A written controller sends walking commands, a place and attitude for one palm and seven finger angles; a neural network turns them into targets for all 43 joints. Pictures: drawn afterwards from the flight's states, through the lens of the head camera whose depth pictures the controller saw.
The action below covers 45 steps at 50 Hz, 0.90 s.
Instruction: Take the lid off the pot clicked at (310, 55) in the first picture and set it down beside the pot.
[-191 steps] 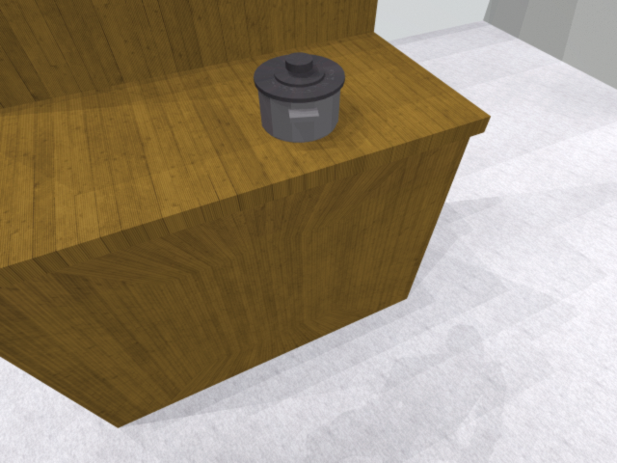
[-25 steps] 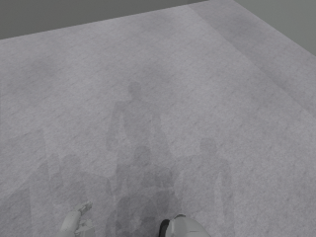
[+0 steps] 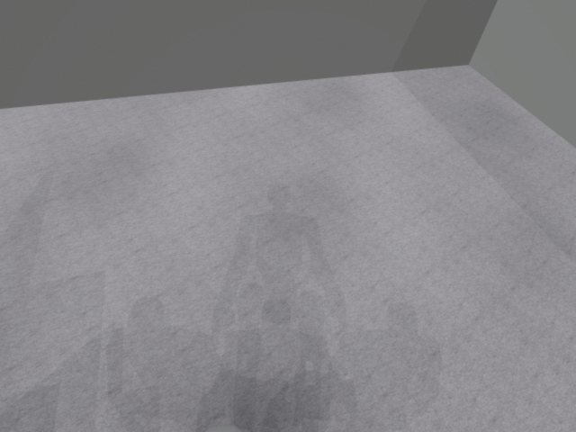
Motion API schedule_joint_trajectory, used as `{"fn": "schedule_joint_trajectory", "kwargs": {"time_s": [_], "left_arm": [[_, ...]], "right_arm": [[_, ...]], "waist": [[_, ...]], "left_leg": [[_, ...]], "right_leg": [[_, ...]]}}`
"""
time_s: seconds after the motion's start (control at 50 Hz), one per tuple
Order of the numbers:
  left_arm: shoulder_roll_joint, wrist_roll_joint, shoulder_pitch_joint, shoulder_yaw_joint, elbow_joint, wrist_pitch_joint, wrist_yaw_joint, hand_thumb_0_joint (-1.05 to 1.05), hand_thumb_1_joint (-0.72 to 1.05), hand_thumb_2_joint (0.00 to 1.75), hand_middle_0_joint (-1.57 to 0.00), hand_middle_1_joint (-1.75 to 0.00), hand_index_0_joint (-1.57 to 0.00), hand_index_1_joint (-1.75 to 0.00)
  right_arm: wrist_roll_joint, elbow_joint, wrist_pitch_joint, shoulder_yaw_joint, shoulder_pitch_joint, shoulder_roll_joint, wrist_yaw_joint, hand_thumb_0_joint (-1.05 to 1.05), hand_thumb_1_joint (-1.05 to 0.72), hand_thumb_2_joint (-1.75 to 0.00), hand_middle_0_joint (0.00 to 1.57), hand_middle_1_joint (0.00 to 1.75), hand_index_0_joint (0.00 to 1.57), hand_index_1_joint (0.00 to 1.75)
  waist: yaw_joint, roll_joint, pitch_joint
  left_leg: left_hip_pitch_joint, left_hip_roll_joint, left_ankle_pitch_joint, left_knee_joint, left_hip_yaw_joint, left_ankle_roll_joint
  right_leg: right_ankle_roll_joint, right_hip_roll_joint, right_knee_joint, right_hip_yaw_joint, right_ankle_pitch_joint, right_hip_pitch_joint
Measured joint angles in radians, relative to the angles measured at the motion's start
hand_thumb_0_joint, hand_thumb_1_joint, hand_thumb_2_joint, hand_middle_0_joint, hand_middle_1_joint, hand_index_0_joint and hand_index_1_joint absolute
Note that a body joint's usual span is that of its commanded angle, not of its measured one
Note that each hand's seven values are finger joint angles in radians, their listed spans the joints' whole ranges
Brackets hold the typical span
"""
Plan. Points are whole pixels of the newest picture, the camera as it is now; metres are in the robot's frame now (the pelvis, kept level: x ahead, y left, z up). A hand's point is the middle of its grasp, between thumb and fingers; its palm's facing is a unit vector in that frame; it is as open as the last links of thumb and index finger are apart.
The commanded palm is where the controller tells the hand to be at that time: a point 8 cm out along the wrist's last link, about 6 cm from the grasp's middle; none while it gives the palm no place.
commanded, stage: turn to face it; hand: left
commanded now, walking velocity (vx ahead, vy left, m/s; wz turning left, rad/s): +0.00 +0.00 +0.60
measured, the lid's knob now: out of the picture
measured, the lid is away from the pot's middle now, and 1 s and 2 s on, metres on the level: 0.00 0.00 0.00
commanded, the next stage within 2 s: none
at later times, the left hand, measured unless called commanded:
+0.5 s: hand out of the picture +0.07 +0.20 -0.15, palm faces +0.30 -0.90 -0.31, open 7.3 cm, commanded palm none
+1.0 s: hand out of the picture -0.08 +0.19 -0.18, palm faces +0.59 -0.77 -0.25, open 7.4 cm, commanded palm none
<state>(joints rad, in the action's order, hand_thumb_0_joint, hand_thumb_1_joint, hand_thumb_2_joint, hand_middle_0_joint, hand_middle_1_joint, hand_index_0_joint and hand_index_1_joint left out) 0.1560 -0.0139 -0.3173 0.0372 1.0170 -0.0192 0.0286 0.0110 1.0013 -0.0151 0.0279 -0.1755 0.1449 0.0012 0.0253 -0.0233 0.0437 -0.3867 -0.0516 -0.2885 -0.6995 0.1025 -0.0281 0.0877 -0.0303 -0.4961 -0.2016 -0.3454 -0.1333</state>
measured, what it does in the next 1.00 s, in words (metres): steps on the spot, turning left: left foot, then right foot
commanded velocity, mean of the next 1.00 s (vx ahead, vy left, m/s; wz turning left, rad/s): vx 0.00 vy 0.00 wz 0.60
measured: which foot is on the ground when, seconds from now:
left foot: up 0.00-0.02, down 0.04-0.48, up 0.50-0.84, down 0.86-1.00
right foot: down 0.00-0.04, up 0.06-0.46, down 0.48-0.86, up 0.88-1.00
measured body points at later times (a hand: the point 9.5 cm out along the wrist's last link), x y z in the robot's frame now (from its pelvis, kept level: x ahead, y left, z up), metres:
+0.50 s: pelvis +0.02 -0.04 -0.01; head +0.05 -0.05 +0.44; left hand +0.05 +0.25 -0.12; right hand +0.14 -0.28 -0.16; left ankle +0.05 +0.10 -0.73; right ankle +0.06 -0.17 -0.74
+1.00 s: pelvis +0.00 -0.02 +0.00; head +0.02 +0.03 +0.44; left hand -0.11 +0.23 -0.16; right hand +0.24 -0.18 -0.12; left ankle -0.04 +0.07 -0.73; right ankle +0.07 -0.16 -0.66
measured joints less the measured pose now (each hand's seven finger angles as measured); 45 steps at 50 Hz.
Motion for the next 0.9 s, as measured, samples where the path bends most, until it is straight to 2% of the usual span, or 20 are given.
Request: {"fn": "schedule_joint_trajectory", "kwargs": {"time_s": [0.02,0.04,0.08,0.12,0.18,0.3,0.42,0.46,0.48,0.52,0.54,0.6,0.64,0.72,0.8,0.84,0.86,0.9], "left_arm": [[0.001,0.001,-0.009,0.002,0.001,0.004,0.000,0.00,0.91,0.89,-0.20,-0.30,-0.20,-0.30],[0.003,0.004,-0.018,0.005,0.003,0.009,0.000,0.00,0.91,0.89,-0.20,-0.30,-0.20,-0.30],[0.011,0.010,-0.013,0.011,0.006,0.028,0.001,0.00,0.91,0.89,-0.20,-0.30,-0.20,-0.30],[0.020,0.007,-0.002,0.018,0.000,0.048,0.004,0.00,0.91,0.89,-0.20,-0.30,-0.20,-0.30],[0.035,0.002,0.030,0.031,-0.020,0.064,0.000,0.00,0.91,0.89,-0.20,-0.30,-0.20,-0.30],[0.064,0.000,0.089,0.045,-0.074,0.073,-0.004,0.00,0.91,0.89,-0.20,-0.30,-0.20,-0.30],[0.081,0.005,0.140,0.047,-0.117,0.068,-0.002,0.00,0.91,0.89,-0.20,-0.30,-0.20,-0.30],[0.083,0.008,0.146,0.043,-0.135,0.056,-0.002,0.00,0.91,0.89,-0.20,-0.30,-0.20,-0.30],[0.084,0.006,0.144,0.041,-0.144,0.047,-0.001,0.00,0.91,0.89,-0.20,-0.30,-0.20,-0.30],[0.066,-0.001,0.146,0.030,-0.151,0.039,0.002,0.00,0.91,0.89,-0.20,-0.30,-0.20,-0.30],[0.057,-0.002,0.142,0.024,-0.153,0.039,0.003,0.00,0.91,0.89,-0.20,-0.30,-0.20,-0.30],[0.041,-0.003,0.122,0.014,-0.154,0.040,0.004,0.00,0.91,0.89,-0.20,-0.30,-0.20,-0.30],[0.038,-0.006,0.113,0.009,-0.150,0.042,0.004,0.00,0.91,0.89,-0.20,-0.30,-0.20,-0.30],[0.041,-0.010,0.097,0.001,-0.150,0.043,-0.002,0.00,0.91,0.89,-0.20,-0.30,-0.20,-0.30],[0.056,-0.011,0.080,0.004,-0.147,0.050,-0.008,0.00,0.90,0.89,-0.21,-0.30,-0.20,-0.30],[0.069,-0.006,0.067,0.011,-0.143,0.055,-0.010,0.00,0.90,0.89,-0.21,-0.30,-0.21,-0.30],[0.076,-0.002,0.056,0.015,-0.143,0.059,-0.011,0.00,0.90,0.89,-0.21,-0.30,-0.21,-0.30],[0.102,0.002,0.066,0.027,-0.126,0.080,-0.009,0.00,0.90,0.89,-0.21,-0.30,-0.20,-0.30]], "right_arm": [[0.001,-0.006,0.002,0.000,0.001,0.002,0.001,0.00,-0.92,-0.90,0.20,0.30,0.20,0.30],[0.004,-0.015,0.006,0.001,0.000,0.005,0.002,0.00,-0.91,-0.90,0.20,0.30,0.20,0.30],[0.006,-0.029,0.014,0.004,0.005,0.007,0.000,0.00,-0.91,-0.90,0.20,0.30,0.20,0.30],[0.004,-0.037,0.013,0.004,0.004,0.012,-0.005,0.00,-0.91,-0.90,0.20,0.30,0.20,0.30],[0.003,-0.038,0.005,0.007,-0.007,0.020,-0.012,0.00,-0.91,-0.90,0.20,0.30,0.20,0.30],[0.004,-0.040,-0.014,0.020,-0.025,0.039,-0.004,0.00,-0.90,-0.90,0.20,0.30,0.20,0.30],[0.008,-0.058,-0.027,0.044,-0.036,0.066,0.002,0.00,-0.90,-0.90,0.20,0.30,0.20,0.30],[0.005,-0.065,-0.033,0.054,-0.041,0.079,0.002,0.00,-0.90,-0.90,0.20,0.30,0.20,0.30],[0.000,-0.069,-0.037,0.059,-0.044,0.087,0.003,0.00,-0.90,-0.90,0.20,0.30,0.20,0.30],[0.000,-0.065,-0.048,0.074,-0.034,0.110,0.001,0.00,-0.90,-0.90,0.20,0.30,0.20,0.30],[0.003,-0.067,-0.053,0.078,-0.033,0.120,0.002,0.00,-0.90,-0.90,0.20,0.30,0.20,0.30],[0.007,-0.074,-0.056,0.083,-0.027,0.137,0.013,0.01,-0.91,-0.90,0.20,0.30,0.20,0.30],[0.005,-0.082,-0.055,0.080,-0.022,0.137,0.020,0.01,-0.91,-0.90,0.20,0.30,0.20,0.30],[0.001,-0.091,-0.060,0.069,-0.001,0.127,0.027,0.00,-0.91,-0.90,0.20,0.30,0.20,0.30],[-0.005,-0.103,-0.055,0.055,0.036,0.115,0.031,0.01,-0.91,-0.90,0.20,0.30,0.20,0.30],[-0.006,-0.116,-0.042,0.048,0.046,0.110,0.032,0.00,-0.91,-0.90,0.20,0.30,0.20,0.30],[-0.004,-0.125,-0.031,0.044,0.045,0.112,0.033,0.00,-0.91,-0.90,0.20,0.30,0.20,0.30],[-0.005,-0.128,-0.014,0.041,0.055,0.096,0.028,0.00,-0.91,-0.90,0.20,0.30,0.20,0.30]], "waist": [[-0.001,-0.007,0.003],[-0.004,-0.013,0.005],[-0.008,-0.033,0.021],[-0.006,-0.035,0.030],[-0.006,-0.022,0.033],[-0.019,0.011,0.022],[-0.051,0.048,0.014],[-0.055,0.056,0.010],[-0.052,0.056,0.004],[-0.048,0.080,0.015],[-0.050,0.085,0.018],[-0.052,0.074,0.027],[-0.053,0.055,0.036],[-0.040,0.018,0.055],[-0.017,-0.010,0.075],[-0.014,-0.022,0.075],[-0.013,-0.022,0.066],[-0.010,-0.051,0.075]], "left_leg": [[0.034,0.010,0.037,0.050,0.008,0.007],[0.060,0.021,0.062,0.091,0.010,0.037],[0.056,0.052,0.025,0.069,0.008,0.083],[0.063,0.064,0.013,0.072,0.001,0.097],[0.081,0.072,0.042,0.121,-0.024,0.091],[0.086,0.076,0.092,0.190,-0.093,0.081],[0.047,0.077,0.105,0.178,-0.178,0.046],[0.021,0.086,0.097,0.147,-0.206,0.027],[-0.002,0.093,0.079,0.114,-0.214,0.021],[-0.062,0.097,-0.088,-0.053,-0.213,0.008],[-0.096,0.101,-0.130,-0.158,-0.199,0.005],[-0.153,0.084,-0.141,-0.387,-0.136,-0.013],[-0.148,0.063,-0.138,-0.419,-0.105,-0.027],[-0.084,0.034,-0.148,-0.301,-0.065,-0.038],[0.004,0.031,-0.148,-0.123,-0.037,-0.027],[0.070,0.037,-0.072,0.022,-0.022,-0.018],[0.100,0.038,-0.020,0.095,-0.023,0.011],[0.076,0.060,-0.031,0.060,-0.034,0.057]], "right_leg": [[-0.008,0.014,-0.039,-0.010,-0.028,-0.008],[-0.020,0.031,-0.102,-0.020,-0.058,-0.029],[-0.075,0.060,-0.322,0.024,-0.142,-0.115],[-0.109,0.064,-0.513,0.086,-0.190,-0.204],[-0.136,0.083,-0.602,0.148,-0.133,-0.292],[-0.161,0.112,-0.476,0.215,-0.057,-0.322],[-0.161,0.076,-0.258,0.212,-0.057,-0.232],[-0.156,0.061,-0.122,0.198,-0.002,-0.167],[-0.139,0.063,-0.052,0.192,0.017,-0.139],[-0.110,0.062,-0.070,0.167,0.039,-0.142],[-0.104,0.071,-0.069,0.152,0.044,-0.134],[-0.100,0.102,-0.043,0.120,0.055,-0.101],[-0.100,0.125,-0.034,0.099,0.055,-0.084],[-0.106,0.165,-0.045,0.058,0.042,-0.073],[-0.123,0.195,-0.085,0.017,0.019,-0.089],[-0.138,0.213,-0.131,-0.007,-0.006,-0.106],[-0.145,0.221,-0.179,-0.015,-0.025,-0.130],[-0.165,0.212,-0.358,0.058,-0.159,-0.203]]}}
